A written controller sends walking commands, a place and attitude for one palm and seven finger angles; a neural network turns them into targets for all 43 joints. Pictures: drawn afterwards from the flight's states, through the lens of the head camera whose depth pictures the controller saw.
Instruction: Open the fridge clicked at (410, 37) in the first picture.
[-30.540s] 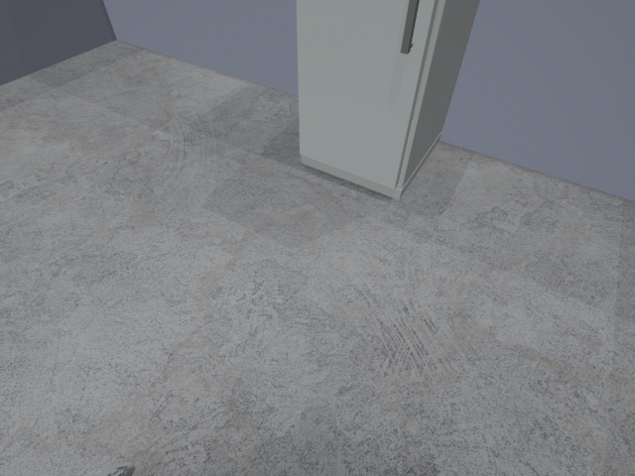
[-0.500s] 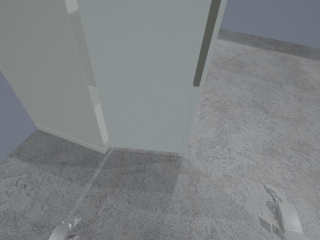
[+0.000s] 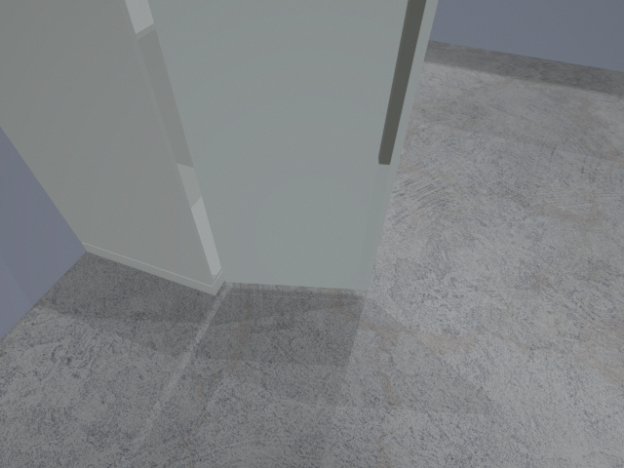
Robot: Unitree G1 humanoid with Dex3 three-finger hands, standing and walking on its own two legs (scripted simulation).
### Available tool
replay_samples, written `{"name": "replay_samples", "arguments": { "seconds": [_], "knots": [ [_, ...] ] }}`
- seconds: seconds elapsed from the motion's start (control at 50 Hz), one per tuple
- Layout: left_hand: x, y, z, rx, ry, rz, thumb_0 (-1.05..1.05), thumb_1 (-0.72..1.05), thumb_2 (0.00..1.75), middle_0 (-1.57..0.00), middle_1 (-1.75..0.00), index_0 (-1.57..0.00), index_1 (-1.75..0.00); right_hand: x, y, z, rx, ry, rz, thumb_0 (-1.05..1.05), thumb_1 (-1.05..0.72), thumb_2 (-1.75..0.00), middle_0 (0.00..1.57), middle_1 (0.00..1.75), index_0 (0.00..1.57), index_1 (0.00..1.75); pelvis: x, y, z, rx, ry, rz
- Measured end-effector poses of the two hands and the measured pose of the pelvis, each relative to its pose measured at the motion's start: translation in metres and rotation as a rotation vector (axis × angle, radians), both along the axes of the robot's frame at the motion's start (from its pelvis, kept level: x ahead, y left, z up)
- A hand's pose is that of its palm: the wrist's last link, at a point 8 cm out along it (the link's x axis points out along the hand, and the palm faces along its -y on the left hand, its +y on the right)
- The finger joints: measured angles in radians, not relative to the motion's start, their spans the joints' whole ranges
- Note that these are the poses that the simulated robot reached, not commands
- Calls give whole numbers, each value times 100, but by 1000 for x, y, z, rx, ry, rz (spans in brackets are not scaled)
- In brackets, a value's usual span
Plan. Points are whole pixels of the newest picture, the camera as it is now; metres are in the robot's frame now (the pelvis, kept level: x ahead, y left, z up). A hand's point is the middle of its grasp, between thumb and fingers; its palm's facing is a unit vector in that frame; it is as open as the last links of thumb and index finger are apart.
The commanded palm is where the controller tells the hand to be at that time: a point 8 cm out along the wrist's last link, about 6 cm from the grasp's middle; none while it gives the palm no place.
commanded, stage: let the arm hang, fingers relaxed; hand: right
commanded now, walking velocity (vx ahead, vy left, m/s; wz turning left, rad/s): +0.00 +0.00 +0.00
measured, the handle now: (402, 59) +0.78 -0.11 +0.16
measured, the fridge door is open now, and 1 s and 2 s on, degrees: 73 73 73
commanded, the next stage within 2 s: look to check the result in 0.44 s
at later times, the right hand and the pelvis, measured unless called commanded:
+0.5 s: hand out of the picture +0.09 -0.26 -0.16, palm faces -0.05 +0.95 -0.30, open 7.4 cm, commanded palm none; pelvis +0.00 -0.02 +0.00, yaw +0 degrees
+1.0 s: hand out of the picture +0.08 -0.27 -0.16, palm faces -0.04 +0.94 -0.33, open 7.4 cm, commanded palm none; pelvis +0.01 -0.03 +0.00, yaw +0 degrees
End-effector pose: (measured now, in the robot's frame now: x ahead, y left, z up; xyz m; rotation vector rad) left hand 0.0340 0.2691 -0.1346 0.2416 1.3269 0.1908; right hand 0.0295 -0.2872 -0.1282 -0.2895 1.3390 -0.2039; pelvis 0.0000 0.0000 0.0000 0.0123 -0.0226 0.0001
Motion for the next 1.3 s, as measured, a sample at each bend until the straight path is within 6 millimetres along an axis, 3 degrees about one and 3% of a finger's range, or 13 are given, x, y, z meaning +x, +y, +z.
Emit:
{"name": "replay_samples", "arguments": {
  "seconds": [0.18, 0.3, 0.52, 0.76, 1.06, 1.3],
  "knots": [
    [20, -1, 8, 12, -79, -12, 1, 91, 90, -20, -30, -21, -30, 52, -14, 15, -19, -150, 56, 0, -91, -90, 20, 30, 20, 30, -2, -10, 2, -6, -9, 3],
    [29, 4, 16, 37, -111, -18, 1, 91, 90, -20, -30, -21, -30, 69, -13, 16, -2, -190, 84, 0, -91, -90, 20, 30, 20, 30, -3, -14, 3, -7, -9, 5],
    [28, 8, 24, 76, -77, -23, 1, 91, 90, -20, -30, -21, -30, 50, -17, 4, 23, -113, 73, 0, -90, -90, 20, 30, 21, 30, 0, -20, 4, -6, 0, 4],
    [37, -1, 21, 65, -57, -36, 1, 91, 90, -20, -30, -21, -30, 28, -28, 1, 9, -34, 36, 0, -90, -90, 20, 30, 21, 30, 7, -24, 4, -6, 5, -2],
    [63, -5, 21, 53, -102, -50, 1, 91, 90, -20, -30, -21, -30, 53, -31, 6, -4, -80, 47, 0, -90, -90, 20, 30, 21, 30, 16, -26, 5, -10, 9, -2],
    [63, 3, 23, 64, -96, -38, 1, 91, 90, -20, -30, -21, -30, 72, -26, 8, -2, -112, 65, 0, -90, -90, 20, 30, 21, 30, 22, -22, 5, -12, 10, 0]
  ]
}}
